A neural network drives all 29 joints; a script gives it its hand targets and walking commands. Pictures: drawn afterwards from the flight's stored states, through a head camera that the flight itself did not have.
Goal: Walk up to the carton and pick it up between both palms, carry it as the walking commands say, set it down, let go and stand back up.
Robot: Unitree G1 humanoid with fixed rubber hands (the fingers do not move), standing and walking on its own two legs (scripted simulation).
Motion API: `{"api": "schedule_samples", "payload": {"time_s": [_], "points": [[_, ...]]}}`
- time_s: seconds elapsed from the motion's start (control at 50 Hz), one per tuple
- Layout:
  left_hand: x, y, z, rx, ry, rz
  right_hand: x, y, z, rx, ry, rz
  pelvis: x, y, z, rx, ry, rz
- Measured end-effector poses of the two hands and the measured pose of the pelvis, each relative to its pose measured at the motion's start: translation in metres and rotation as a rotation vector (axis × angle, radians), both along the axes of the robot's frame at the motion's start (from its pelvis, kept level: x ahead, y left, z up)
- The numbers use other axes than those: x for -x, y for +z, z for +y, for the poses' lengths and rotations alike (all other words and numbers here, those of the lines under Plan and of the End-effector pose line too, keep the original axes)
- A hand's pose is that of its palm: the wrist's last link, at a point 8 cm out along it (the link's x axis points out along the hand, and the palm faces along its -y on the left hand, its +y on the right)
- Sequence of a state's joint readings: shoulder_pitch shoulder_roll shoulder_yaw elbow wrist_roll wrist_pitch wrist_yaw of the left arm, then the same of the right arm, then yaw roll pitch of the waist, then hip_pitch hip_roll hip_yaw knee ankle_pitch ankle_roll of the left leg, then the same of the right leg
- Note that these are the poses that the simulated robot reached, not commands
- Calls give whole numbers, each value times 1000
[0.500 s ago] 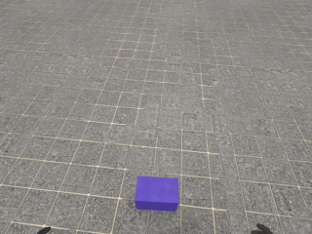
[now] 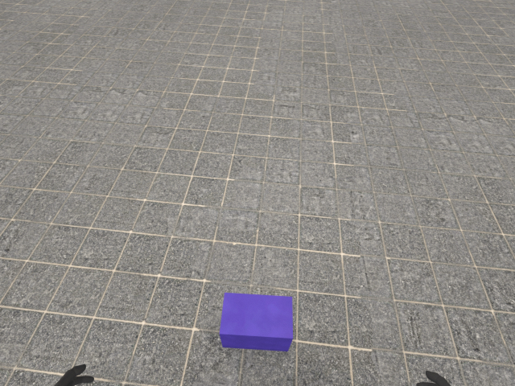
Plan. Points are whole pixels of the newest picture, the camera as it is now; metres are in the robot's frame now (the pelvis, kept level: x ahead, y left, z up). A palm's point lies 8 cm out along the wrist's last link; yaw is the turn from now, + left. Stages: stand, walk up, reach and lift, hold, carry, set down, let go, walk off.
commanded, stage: walk up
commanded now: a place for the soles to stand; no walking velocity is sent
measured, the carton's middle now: (256, 322) +0.42 -0.01 -0.70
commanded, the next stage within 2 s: reach and lift in 0.28 s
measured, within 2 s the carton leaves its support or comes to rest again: neither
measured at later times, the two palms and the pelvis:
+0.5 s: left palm (73, 372) +0.16 +0.29 -0.09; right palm out of the picture +0.14 -0.30 -0.10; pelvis -0.02 +0.00 -0.01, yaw -1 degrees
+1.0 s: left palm (128, 323) +0.25 +0.25 -0.16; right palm (390, 332) +0.24 -0.26 -0.16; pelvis -0.05 +0.00 -0.06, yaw -1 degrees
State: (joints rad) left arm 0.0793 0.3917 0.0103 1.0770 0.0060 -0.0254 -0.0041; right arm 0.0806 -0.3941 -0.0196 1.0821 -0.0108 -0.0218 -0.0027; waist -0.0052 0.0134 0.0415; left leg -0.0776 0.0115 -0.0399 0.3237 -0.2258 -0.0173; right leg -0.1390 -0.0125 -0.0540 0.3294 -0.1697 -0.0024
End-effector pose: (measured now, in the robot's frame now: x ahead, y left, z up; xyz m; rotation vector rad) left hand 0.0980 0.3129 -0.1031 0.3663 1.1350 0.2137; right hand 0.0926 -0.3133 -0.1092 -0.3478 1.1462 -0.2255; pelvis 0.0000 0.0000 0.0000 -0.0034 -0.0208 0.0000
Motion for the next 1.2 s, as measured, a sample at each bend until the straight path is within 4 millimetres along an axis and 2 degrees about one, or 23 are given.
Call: {"api": "schedule_samples", "payload": {"time_s": [0.32,0.42,0.46,0.56,0.62,0.78,0.86,0.96,1.04,1.12,1.2], "points": [[2,0,2,4,11,-4,-8,3,2,2,10,-16,0,0,2,1,2,2],[-42,14,-13,32,-52,-125,-39,11,9,-23,29,-113,14,-8,3,6,-4,6],[-54,17,-18,32,-83,-125,-44,12,12,-26,38,-106,16,-9,4,3,-10,2],[-58,10,-25,44,-75,-68,-45,7,18,-57,12,-71,12,-12,4,-5,-32,25],[-65,1,-28,58,-61,-77,-53,-1,26,-83,9,-79,9,-17,3,-8,-36,65],[-128,-18,-45,93,-67,-191,-120,-20,43,-112,29,-197,14,-41,0,-4,-23,198],[-142,-30,-53,105,-65,-198,-140,-30,44,-107,38,-216,20,-49,-1,-7,-21,260],[-148,-48,-58,141,-39,-224,-144,-46,46,-121,22,-230,37,-60,-3,-13,-19,327],[-164,-57,-61,158,-32,-261,-157,-58,52,-143,16,-255,59,-70,-4,-16,-20,359],[-188,-60,-64,169,-34,-297,-178,-67,57,-159,6,-283,79,-79,-3,-19,-21,387],[-216,-63,-70,182,-35,-323,-208,-70,61,-175,-3,-329,94,-89,-1,-21,-22,416]]}}
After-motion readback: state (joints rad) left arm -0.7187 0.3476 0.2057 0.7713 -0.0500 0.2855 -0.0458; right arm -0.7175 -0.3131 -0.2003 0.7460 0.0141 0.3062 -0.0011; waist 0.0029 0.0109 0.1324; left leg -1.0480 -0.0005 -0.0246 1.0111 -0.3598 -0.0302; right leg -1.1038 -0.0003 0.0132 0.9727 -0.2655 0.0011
